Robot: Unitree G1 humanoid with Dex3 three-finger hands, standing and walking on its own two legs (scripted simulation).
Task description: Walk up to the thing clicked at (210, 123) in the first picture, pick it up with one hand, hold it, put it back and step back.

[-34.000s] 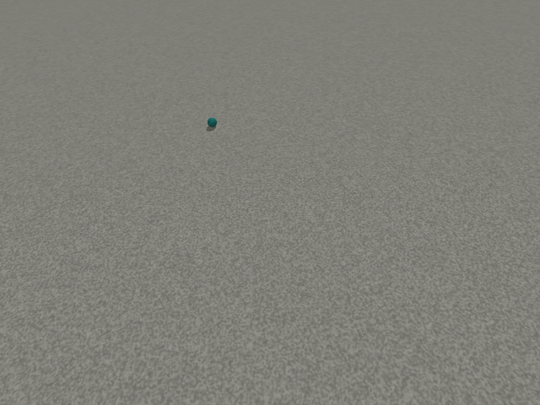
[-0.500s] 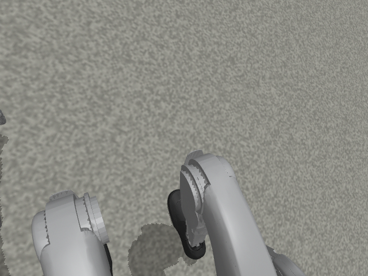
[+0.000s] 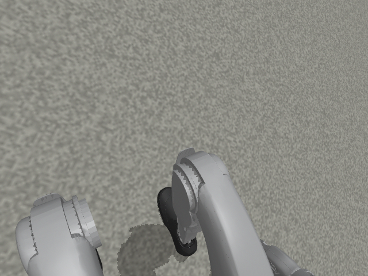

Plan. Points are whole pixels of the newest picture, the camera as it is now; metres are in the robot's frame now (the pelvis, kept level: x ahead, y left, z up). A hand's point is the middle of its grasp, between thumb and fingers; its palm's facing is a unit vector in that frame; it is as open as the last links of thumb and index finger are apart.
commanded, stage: rest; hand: left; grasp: from above
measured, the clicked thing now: out of the picture +0.46 +0.33 -0.25
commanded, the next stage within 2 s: open in 0.62 s
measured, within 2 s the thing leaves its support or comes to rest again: rests again in 0.32 s
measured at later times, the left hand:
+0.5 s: hand out of the picture +0.45 +0.32 -0.25, palm faces -0.44 -0.14 -0.88, open 7.1 cm
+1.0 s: hand out of the picture +0.45 +0.33 -0.25, palm faces -0.42 -0.15 -0.89, open 9.7 cm
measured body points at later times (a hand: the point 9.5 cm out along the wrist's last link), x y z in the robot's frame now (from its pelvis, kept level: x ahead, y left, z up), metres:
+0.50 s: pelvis +0.00 +0.00 +0.00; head +0.28 +0.13 +0.33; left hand +0.47 +0.32 -0.20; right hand +0.05 -0.25 -0.05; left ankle +0.06 +0.12 -0.27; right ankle +0.12 -0.13 -0.27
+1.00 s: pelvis -0.01 +0.00 +0.00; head +0.28 +0.13 +0.32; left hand +0.47 +0.33 -0.20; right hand +0.05 -0.26 -0.05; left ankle +0.06 +0.12 -0.27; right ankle +0.12 -0.13 -0.27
